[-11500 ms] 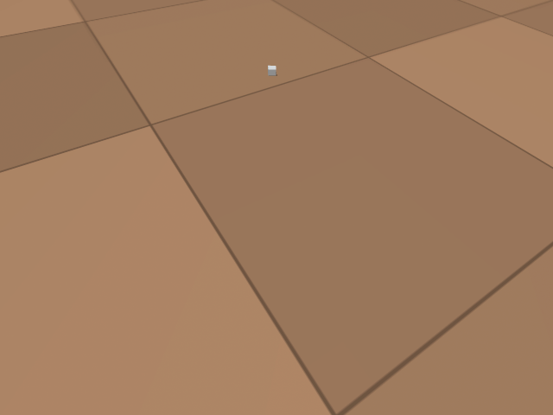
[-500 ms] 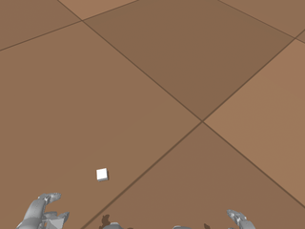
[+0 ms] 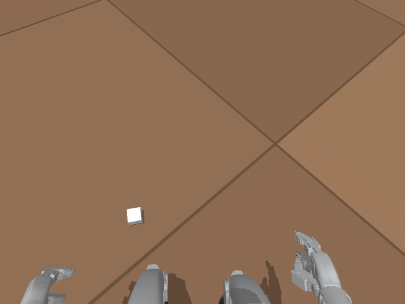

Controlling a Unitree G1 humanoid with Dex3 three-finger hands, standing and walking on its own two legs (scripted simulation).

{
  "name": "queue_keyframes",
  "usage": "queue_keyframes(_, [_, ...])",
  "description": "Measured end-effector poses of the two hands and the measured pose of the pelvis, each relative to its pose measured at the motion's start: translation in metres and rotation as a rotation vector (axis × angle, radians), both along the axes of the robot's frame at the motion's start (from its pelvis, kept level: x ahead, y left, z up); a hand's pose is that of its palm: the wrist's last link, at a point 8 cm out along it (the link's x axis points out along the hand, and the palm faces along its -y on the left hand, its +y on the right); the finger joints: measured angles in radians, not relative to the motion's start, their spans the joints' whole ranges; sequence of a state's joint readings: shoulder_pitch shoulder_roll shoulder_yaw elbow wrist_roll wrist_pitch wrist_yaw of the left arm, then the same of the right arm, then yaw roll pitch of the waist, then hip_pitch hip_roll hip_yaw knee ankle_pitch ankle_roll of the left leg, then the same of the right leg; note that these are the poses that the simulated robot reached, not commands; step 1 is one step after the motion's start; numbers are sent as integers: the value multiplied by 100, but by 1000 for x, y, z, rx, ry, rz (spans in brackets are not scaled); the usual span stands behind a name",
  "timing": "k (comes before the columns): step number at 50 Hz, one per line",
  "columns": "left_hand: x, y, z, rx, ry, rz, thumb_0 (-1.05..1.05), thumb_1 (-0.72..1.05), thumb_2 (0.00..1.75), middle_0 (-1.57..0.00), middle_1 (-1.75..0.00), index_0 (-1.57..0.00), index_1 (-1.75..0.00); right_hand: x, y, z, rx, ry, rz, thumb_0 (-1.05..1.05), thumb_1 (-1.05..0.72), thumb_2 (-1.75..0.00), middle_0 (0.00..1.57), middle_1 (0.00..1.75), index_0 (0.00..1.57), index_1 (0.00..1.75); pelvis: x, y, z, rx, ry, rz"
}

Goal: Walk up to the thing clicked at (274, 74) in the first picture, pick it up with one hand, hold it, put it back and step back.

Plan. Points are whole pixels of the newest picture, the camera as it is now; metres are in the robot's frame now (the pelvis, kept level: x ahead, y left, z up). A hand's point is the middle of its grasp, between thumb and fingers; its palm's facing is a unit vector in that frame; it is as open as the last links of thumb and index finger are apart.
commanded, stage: rise first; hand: left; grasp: from above
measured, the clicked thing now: (135, 216) +0.45 +0.25 -0.67
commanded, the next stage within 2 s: none
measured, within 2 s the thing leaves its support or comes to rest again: neither
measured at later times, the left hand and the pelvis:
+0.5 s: hand (82, 271) +0.21 +0.30 -0.30, palm faces -0.41 -0.56 -0.72, open 12.4 cm; pelvis -0.04 +0.00 -0.16, yaw -2 degrees
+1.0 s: hand (100, 234) +0.33 +0.32 -0.44, palm faces -0.45 -0.14 -0.88, open 12.4 cm; pelvis -0.10 +0.00 -0.31, yaw -7 degrees
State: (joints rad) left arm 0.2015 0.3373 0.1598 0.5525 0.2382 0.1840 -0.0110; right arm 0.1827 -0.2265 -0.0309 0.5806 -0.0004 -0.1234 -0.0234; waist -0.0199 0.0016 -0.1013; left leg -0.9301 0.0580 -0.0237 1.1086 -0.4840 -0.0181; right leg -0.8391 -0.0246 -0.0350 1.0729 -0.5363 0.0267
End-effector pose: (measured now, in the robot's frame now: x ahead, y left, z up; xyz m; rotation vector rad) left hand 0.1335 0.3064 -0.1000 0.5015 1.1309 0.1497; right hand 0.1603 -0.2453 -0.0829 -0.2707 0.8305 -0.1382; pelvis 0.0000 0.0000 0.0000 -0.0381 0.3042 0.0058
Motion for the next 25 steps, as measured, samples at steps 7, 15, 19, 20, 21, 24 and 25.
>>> queue_keyframes(7, [0, 3, -17, 32, 5, -37, -1, -29, 75, -39, -74, -36, -76, 10, 3, -16, -2, -41, 27, 1, -91, -90, 20, 30, 20, 30, -2, 0, -20, -4, 48, -3])
queue_keyframes(15, [20, 12, -59, 117, -20, -177, -1, -26, 71, -43, -72, -40, -74, 9, -1, -63, -11, -30, 62, 1, -92, -90, 20, 30, 20, 30, -13, -1, -62, -6, 137, -9])
queue_keyframes(19, [42, 20, -94, 186, -48, -286, -1, -25, 71, -43, -72, -40, -73, 5, -9, -103, -22, -4, 74, 1, -93, -91, 20, 30, 20, 30, -24, -2, -98, -6, 194, -14])
queue_keyframes(20, [48, 21, -104, 202, -59, -320, -1, -25, 71, -43, -72, -40, -74, 3, -11, -114, -25, 5, 75, 1, -93, -91, 20, 30, 20, 30, -27, -2, -107, -6, 208, -15])
queue_keyframes(21, [55, 21, -113, 219, -73, -355, -1, -25, 71, -43, -73, -40, -74, 0, -13, -126, -27, 15, 76, 1, -93, -91, 20, 30, 20, 30, -30, -2, -117, -7, 221, -17])
queue_keyframes(24, [75, 22, -138, 281, -119, -449, -1, -25, 71, -41, -73, -39, -74, -9, -19, -162, -31, 55, 74, 1, -93, -91, 20, 30, 20, 30, -39, -2, -147, -9, 253, -24])
queue_keyframes(25, [81, 22, -147, 304, -133, -475, -1, -25, 71, -41, -74, -39, -74, -14, -20, -174, -31, 71, 72, 1, -93, -91, 20, 30, 20, 30, -43, -2, -157, -10, 262, -26])
